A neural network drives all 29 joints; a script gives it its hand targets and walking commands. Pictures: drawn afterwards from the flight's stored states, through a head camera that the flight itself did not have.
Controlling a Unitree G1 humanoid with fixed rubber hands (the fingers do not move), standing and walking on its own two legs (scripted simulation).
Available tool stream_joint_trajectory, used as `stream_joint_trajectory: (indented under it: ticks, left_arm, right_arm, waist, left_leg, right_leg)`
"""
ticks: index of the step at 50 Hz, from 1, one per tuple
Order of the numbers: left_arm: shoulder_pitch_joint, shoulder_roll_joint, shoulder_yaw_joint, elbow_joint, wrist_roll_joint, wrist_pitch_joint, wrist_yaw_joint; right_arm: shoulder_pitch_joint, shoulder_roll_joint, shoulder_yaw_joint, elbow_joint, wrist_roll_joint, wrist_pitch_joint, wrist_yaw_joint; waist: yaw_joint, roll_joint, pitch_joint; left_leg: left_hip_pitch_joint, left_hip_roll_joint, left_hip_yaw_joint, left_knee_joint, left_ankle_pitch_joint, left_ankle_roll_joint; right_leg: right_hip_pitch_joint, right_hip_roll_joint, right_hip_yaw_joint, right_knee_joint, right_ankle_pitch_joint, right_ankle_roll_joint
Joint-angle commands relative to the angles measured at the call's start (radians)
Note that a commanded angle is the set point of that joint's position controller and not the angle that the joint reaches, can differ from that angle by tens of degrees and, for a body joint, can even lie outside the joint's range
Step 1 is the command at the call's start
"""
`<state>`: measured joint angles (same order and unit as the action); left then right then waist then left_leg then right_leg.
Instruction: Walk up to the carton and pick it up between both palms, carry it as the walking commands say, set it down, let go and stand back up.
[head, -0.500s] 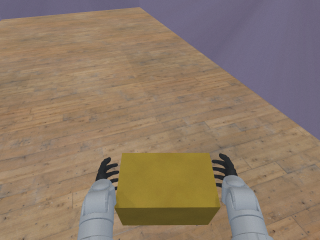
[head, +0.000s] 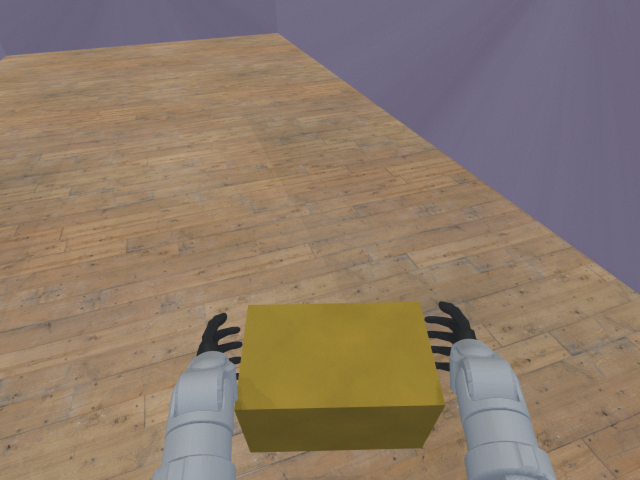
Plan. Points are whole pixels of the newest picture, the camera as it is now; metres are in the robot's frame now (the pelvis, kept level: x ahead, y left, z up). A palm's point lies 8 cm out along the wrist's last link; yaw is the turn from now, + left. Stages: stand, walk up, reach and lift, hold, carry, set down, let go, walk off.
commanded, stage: reach and lift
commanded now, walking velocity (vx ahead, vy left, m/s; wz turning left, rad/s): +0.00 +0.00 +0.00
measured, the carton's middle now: (335, 377) +0.31 +0.00 -0.04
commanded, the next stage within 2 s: hold in 0.60 s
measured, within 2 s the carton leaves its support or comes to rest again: neither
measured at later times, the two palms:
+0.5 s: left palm (208, 368) +0.28 +0.16 +0.04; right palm (466, 361) +0.28 -0.17 +0.04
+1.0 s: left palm (206, 374) +0.27 +0.16 +0.04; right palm (467, 366) +0.27 -0.17 +0.04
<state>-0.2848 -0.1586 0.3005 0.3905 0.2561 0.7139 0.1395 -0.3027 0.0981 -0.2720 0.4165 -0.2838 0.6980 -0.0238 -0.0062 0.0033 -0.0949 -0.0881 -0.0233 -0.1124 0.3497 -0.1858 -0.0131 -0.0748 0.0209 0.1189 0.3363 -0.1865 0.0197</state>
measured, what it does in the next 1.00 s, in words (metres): stands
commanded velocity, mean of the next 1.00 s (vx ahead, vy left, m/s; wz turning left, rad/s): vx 0.00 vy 0.00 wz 0.00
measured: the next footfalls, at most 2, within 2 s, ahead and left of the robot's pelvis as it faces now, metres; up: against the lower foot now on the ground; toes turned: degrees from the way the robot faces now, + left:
right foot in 1.68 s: -0.05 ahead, -0.06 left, +0.00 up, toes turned -7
left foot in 2.00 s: -0.13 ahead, +0.28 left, +0.00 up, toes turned +6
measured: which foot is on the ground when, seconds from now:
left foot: down 0.00-1.00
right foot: down 0.00-1.00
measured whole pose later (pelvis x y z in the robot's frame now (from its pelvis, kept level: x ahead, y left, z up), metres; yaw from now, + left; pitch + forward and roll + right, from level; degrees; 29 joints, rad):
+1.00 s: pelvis -0.01 +0.00 +0.00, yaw +0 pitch -6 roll +0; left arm -0.25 -0.15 0.28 0.33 0.25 0.73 0.11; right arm -0.24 0.13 -0.27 0.32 -0.29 0.72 0.00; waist 0.00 -0.01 -0.07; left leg -0.07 -0.02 -0.10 0.36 -0.19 -0.01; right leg -0.06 0.02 0.12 0.35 -0.19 0.02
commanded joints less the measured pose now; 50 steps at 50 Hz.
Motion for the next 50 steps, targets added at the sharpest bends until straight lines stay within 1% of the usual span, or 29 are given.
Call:
stream_joint_trajectory:
  ticks: [1,3,5,8,9,10,12,13,14,19,20,21,24,29,32,34,35,36,37,38,39,40,41,44,46,47,48,49,50]
  left_arm:
    - [-0.731,-0.91,-0.605,-0.096,-0.3,-0.047,-0.464]
    - [-0.709,-0.93,-0.574,-0.076,-0.298,-0.062,-0.464]
    - [-0.665,-0.934,-0.56,-0.034,-0.277,-0.045,-0.46]
    - [-0.696,-0.945,-0.636,-0.142,-0.315,-0.054,-0.457]
    - [-0.68,-0.933,-0.636,-0.16,-0.306,-0.046,-0.448]
    - [-0.665,-0.958,-0.66,-0.163,-0.316,-0.047,-0.444]
    - [-0.567,-0.932,-0.573,-0.061,-0.272,-0.027,-0.442]
    - [-0.617,-0.928,-0.606,-0.096,-0.305,-0.039,-0.45]
    - [-0.616,-0.93,-0.607,-0.083,-0.294,-0.031,-0.445]
    - [-0.666,-0.934,-0.64,-0.162,-0.325,-0.049,-0.448]
    - [-0.598,-0.916,-0.614,-0.142,-0.292,-0.031,-0.451]
    - [-0.572,-0.896,-0.606,-0.13,-0.287,-0.031,-0.455]
    - [-0.557,-0.911,-0.636,-0.157,-0.3,-0.036,-0.465]
    - [-0.62,-0.892,-0.709,-0.245,-0.324,-0.041,-0.47]
    - [-0.56,-0.905,-0.636,-0.122,-0.296,-0.023,-0.469]
    - [-0.599,-0.921,-0.673,-0.149,-0.308,-0.037,-0.477]
    - [-0.637,-0.905,-0.672,-0.178,-0.322,-0.04,-0.479]
    - [-0.601,-0.909,-0.67,-0.163,-0.304,-0.037,-0.479]
    - [-0.602,-0.884,-0.64,-0.147,-0.29,-0.03,-0.471]
    - [-0.578,-0.889,-0.628,-0.126,-0.289,-0.039,-0.481]
    - [-0.62,-0.9,-0.665,-0.182,-0.311,-0.047,-0.48]
    - [-0.609,-0.903,-0.65,-0.166,-0.31,-0.044,-0.482]
    - [-0.595,-0.899,-0.665,-0.157,-0.306,-0.042,-0.478]
    - [-0.585,-0.879,-0.573,-0.072,-0.266,-0.028,-0.484]
    - [-0.592,-0.915,-0.636,-0.117,-0.285,-0.033,-0.475]
    - [-0.64,-0.906,-0.643,-0.172,-0.301,-0.042,-0.477]
    - [-0.62,-0.927,-0.643,-0.143,-0.302,-0.037,-0.477]
    - [-0.651,-0.917,-0.647,-0.164,-0.314,-0.044,-0.484]
    - [-0.672,-0.921,-0.645,-0.161,-0.305,-0.046,-0.478]
  right_arm:
    - [-0.599,0.968,0.509,-0.008,0.285,-0.042,0.377]
    - [-0.728,0.959,0.581,-0.124,0.327,-0.059,0.384]
    - [-0.665,0.922,0.517,-0.063,0.307,-0.049,0.382]
    - [-0.611,0.968,0.562,-0.097,0.31,-0.054,0.385]
    - [-0.597,0.958,0.557,-0.084,0.322,-0.045,0.38]
    - [-0.613,0.949,0.575,-0.15,0.338,-0.057,0.372]
    - [-0.582,0.917,0.542,-0.126,0.305,-0.035,0.368]
    - [-0.582,0.937,0.562,-0.124,0.296,-0.038,0.369]
    - [-0.561,0.911,0.536,-0.096,0.294,-0.036,0.367]
    - [-0.621,0.944,0.602,-0.186,0.315,-0.041,0.368]
    - [-0.513,0.959,0.587,-0.146,0.3,-0.023,0.365]
    - [-0.578,0.953,0.598,-0.193,0.311,-0.027,0.357]
    - [-0.531,0.977,0.625,-0.212,0.309,-0.025,0.348]
    - [-0.539,0.966,0.64,-0.261,0.329,-0.037,0.331]
    - [-0.526,0.952,0.609,-0.192,0.297,-0.016,0.328]
    - [-0.543,0.963,0.611,-0.198,0.32,-0.032,0.339]
    - [-0.58,0.969,0.615,-0.19,0.32,-0.034,0.347]
    - [-0.554,0.949,0.591,-0.19,0.315,-0.03,0.342]
    - [-0.534,0.953,0.585,-0.15,0.312,-0.022,0.344]
    - [-0.584,0.961,0.63,-0.21,0.321,-0.032,0.341]
    - [-0.554,0.985,0.631,-0.19,0.332,-0.032,0.342]
    - [-0.537,0.989,0.621,-0.182,0.319,-0.028,0.342]
    - [-0.539,0.965,0.608,-0.189,0.316,-0.029,0.34]
    - [-0.578,0.948,0.567,-0.13,0.282,-0.012,0.344]
    - [-0.523,0.964,0.584,-0.136,0.301,-0.026,0.347]
    - [-0.574,0.989,0.605,-0.149,0.326,-0.031,0.356]
    - [-0.573,0.972,0.607,-0.173,0.312,-0.027,0.352]
    - [-0.601,0.975,0.597,-0.181,0.318,-0.03,0.348]
    - [-0.593,0.972,0.59,-0.165,0.323,-0.035,0.354]
  waist:
    - [-0.012,0.017,-0.198]
    - [0.01,-0.04,-0.263]
    - [-0.002,0.006,-0.248]
    - [-0.004,-0.033,-0.322]
    - [0.004,0.04,-0.332]
    - [-0.005,0.032,-0.365]
    - [0.002,0.021,-0.216]
    - [0.004,-0.036,-0.252]
    - [-0.006,0.012,-0.189]
    - [0.019,-0.026,-0.262]
    - [0.023,-0.015,-0.18]
    - [0.036,-0.025,-0.203]
    - [0.025,-0.055,-0.262]
    - [-0.006,0.01,-0.265]
    - [-0.005,-0.037,-0.156]
    - [-0.015,0.022,-0.184]
    - [-0.007,-0.042,-0.218]
    - [-0.016,0.019,-0.199]
    - [0.006,0.019,-0.155]
    - [0.021,-0.039,-0.219]
    - [0.018,-0.002,-0.271]
    - [0.016,-0.048,-0.245]
    - [-0.008,-0.019,-0.224]
    - [0.019,-0.053,-0.114]
    - [0.006,0.038,-0.182]
    - [0.028,-0.008,-0.224]
    - [0.012,0.017,-0.213]
    - [0.004,-0.028,-0.236]
    - [-0.004,0.007,-0.204]
  left_leg:
    - [0.022,-0.064,0.086,-0.062,0.124,-0.026]
    - [0.043,-0.064,0.091,-0.047,0.098,-0.003]
    - [0.054,-0.064,0.081,-0.054,0.135,-0.015]
    - [0.12,-0.067,0.078,-0.046,0.241,-0.021]
    - [0.12,-0.078,0.077,-0.05,0.286,-0.031]
    - [0.14,-0.073,0.063,-0.029,0.325,-0.026]
    - [0.081,-0.073,0.076,-0.067,0.247,-0.021]
    - [0.089,-0.068,0.075,-0.056,0.208,-0.011]
    - [0.092,-0.064,0.076,-0.068,0.227,-0.021]
    - [0.082,-0.066,0.073,-0.051,0.208,-0.01]
    - [0.056,-0.07,0.08,-0.07,0.22,-0.004]
    - [0.075,-0.078,0.09,-0.061,0.202,0.004]
    - [0.091,-0.081,0.081,-0.049,0.22,0.009]
    - [0.07,-0.073,0.074,-0.044,0.193,-0.004]
    - [0.06,-0.069,0.078,-0.062,0.112,0.004]
    - [0.048,-0.072,0.085,-0.063,0.057,-0.005]
    - [0.061,-0.068,0.077,-0.047,0.083,0.001]
    - [0.047,-0.069,0.075,-0.053,0.107,-0.005]
    - [0.02,-0.079,0.08,-0.059,0.132,-0.008]
    - [0.06,-0.079,0.082,-0.04,0.127,0.006]
    - [0.076,-0.078,0.084,-0.039,0.145,0.001]
    - [0.078,-0.079,0.077,-0.034,0.161,0.004]
    - [0.068,-0.073,0.075,-0.046,0.147,0.002]
    - [0.043,-0.066,0.083,-0.056,0.051,0.01]
    - [0.057,-0.071,0.079,-0.053,0.115,-0.008]
    - [0.077,-0.074,0.086,-0.045,0.138,-0.003]
    - [0.081,-0.074,0.084,-0.046,0.139,-0.004]
    - [0.064,-0.072,0.081,-0.038,0.125,0.003]
    - [0.041,-0.067,0.075,-0.047,0.108,-0.001]
  right_leg:
    - [0.045,0.08,-0.087,-0.031,0.153,-0.014]
    - [0.056,0.08,-0.086,-0.019,0.124,-0.004]
    - [0.031,0.078,-0.087,-0.021,0.135,-0.014]
    - [0.057,0.084,-0.095,-0.022,0.232,-0.008]
    - [0.065,0.086,-0.092,-0.018,0.26,-0.01]
    - [0.064,0.083,-0.078,-0.011,0.286,-0.013]
    - [0.04,0.082,-0.089,-0.034,0.22,-0.008]
    - [0.04,0.079,-0.084,-0.032,0.204,-0.008]
    - [0.023,0.076,-0.08,-0.041,0.207,-0.015]
    - [0.063,0.081,-0.074,-0.026,0.204,-0.01]
    - [0.074,0.074,-0.072,-0.036,0.232,-0.009]
    - [0.059,0.069,-0.061,-0.039,0.22,0.003]
    - [0.078,0.066,-0.063,-0.033,0.271,0.007]
    - [0.101,0.071,-0.064,-0.023,0.22,-0.006]
    - [0.043,0.072,-0.073,-0.042,0.123,-0.001]
    - [0.05,0.07,-0.076,-0.041,0.073,-0.01]
    - [0.038,0.07,-0.074,-0.04,0.095,-0.008]
    - [0.056,0.07,-0.077,-0.037,0.115,-0.01]
    - [0.068,0.066,-0.076,-0.038,0.162,-0.008]
    - [0.069,0.064,-0.066,-0.038,0.153,0.003]
    - [0.089,0.065,-0.064,-0.035,0.164,0.0]
    - [0.073,0.059,-0.066,-0.034,0.191,0.002]
    - [0.065,0.064,-0.072,-0.033,0.165,-0.002]
    - [0.01,0.058,-0.068,-0.056,0.042,-0.001]
    - [0.044,0.062,-0.066,-0.044,0.127,-0.012]
    - [0.057,0.064,-0.068,-0.037,0.142,-0.007]
    - [0.048,0.065,-0.064,-0.038,0.14,-0.01]
    - [0.061,0.067,-0.069,-0.03,0.126,-0.003]
    - [0.048,0.068,-0.071,-0.022,0.12,-0.013]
